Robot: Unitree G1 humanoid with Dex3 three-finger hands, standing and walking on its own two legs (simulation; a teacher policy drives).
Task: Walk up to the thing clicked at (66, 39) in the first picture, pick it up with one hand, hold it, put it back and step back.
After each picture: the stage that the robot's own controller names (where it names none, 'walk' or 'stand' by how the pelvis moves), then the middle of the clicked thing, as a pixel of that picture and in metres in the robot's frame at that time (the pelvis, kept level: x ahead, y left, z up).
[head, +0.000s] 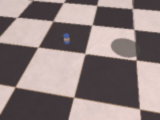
stand; (66, 38) +1.53 +0.23 -0.72
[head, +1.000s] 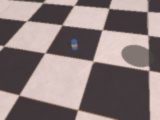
walk; (74, 44) +1.41 +0.23 -0.72
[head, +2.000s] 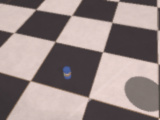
walk; (67, 72) +0.92 +0.23 -0.71
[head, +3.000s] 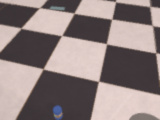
walk; (57, 112) +0.57 +0.21 -0.70
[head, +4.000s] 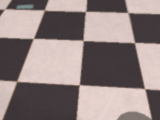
stand; out of the picture +0.38 +0.34 -0.69
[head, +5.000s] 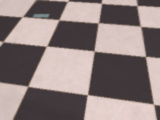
walk; out of the picture +0.38 +0.33 -0.72
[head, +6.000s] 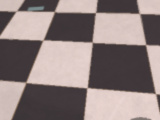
stand; out of the picture +0.36 +0.34 -0.69
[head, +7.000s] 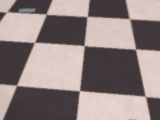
stand; out of the picture +0.35 +0.34 -0.70
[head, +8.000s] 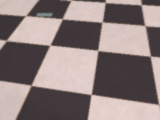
stand; out of the picture +0.37 +0.31 -0.71
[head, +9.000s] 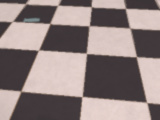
walk; out of the picture +0.40 +0.30 -0.72
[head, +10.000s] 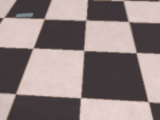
stand; out of the picture +0.29 +0.32 -0.70
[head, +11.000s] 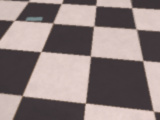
stand; out of the picture +0.29 +0.31 -0.72
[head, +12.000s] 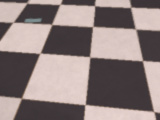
stand; out of the picture +0.28 +0.32 -0.73
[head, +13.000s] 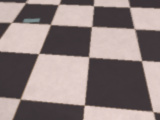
stand; out of the picture +0.27 +0.32 -0.73
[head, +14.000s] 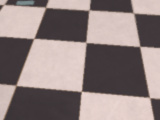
go down; out of the picture +0.28 +0.32 -0.71
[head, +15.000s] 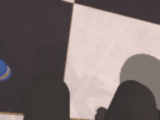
go down; out of the picture +0.34 +0.34 -0.28
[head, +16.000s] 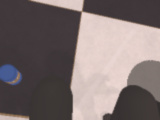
approach; (10, 75) +0.33 +0.34 -0.29
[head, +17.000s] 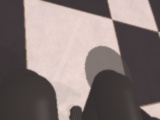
close in; out of the picture +0.30 +0.36 -0.21
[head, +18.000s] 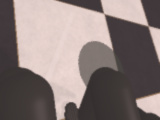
rest palm; out of the picture +0.29 +0.36 -0.20
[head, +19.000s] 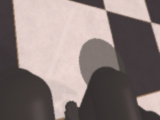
lift; out of the picture +0.29 +0.36 -0.21
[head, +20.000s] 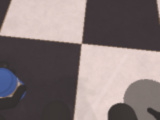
lift; (7, 86) +0.31 +0.25 +0.00
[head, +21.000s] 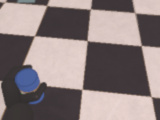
hold; (30, 87) +0.34 +0.20 +0.01
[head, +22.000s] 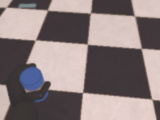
hold; (35, 85) +0.34 +0.18 +0.02
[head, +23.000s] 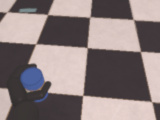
hold; (35, 85) +0.35 +0.18 +0.03
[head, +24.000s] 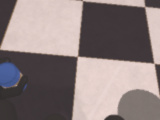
crouch; (11, 79) +0.36 +0.25 -0.04
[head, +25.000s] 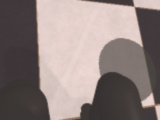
lower; out of the picture +0.37 +0.36 -0.15
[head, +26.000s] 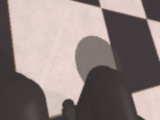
lower; out of the picture +0.33 +0.37 -0.21
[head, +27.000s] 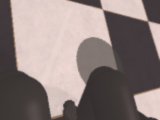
lower; out of the picture +0.32 +0.37 -0.21
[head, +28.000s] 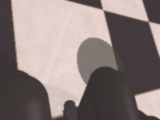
lower; out of the picture +0.31 +0.37 -0.21
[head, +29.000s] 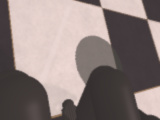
lower; out of the picture +0.32 +0.37 -0.21
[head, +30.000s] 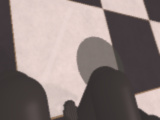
open; out of the picture +0.32 +0.37 -0.21
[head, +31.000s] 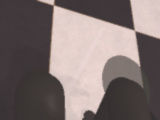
stand; out of the picture +0.33 +0.34 -0.24
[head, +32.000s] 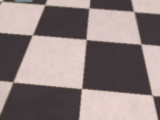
stand; out of the picture +0.31 +0.29 -0.63
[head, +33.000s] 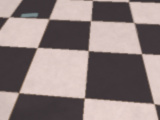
stand; out of the picture +0.32 +0.30 -0.67
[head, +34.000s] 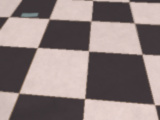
stand; out of the picture +0.31 +0.29 -0.67
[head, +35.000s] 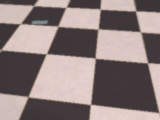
stand; out of the picture +0.32 +0.28 -0.72
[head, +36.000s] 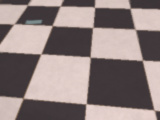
stand; out of the picture +0.30 +0.30 -0.73
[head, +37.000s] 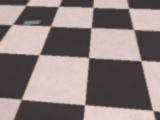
stand; out of the picture +0.29 +0.31 -0.73
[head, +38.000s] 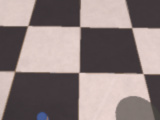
walk; (43, 118) +0.38 +0.29 -0.70
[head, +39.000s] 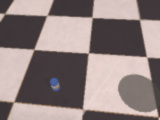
walk; (55, 84) +0.71 +0.29 -0.70
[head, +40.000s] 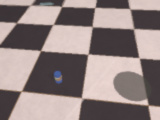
walk; (58, 77) +0.97 +0.30 -0.70
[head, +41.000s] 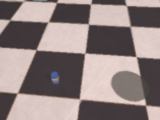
stand; (55, 78) +0.92 +0.29 -0.73
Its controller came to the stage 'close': yes
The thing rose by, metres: 0.73
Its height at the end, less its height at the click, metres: +0.00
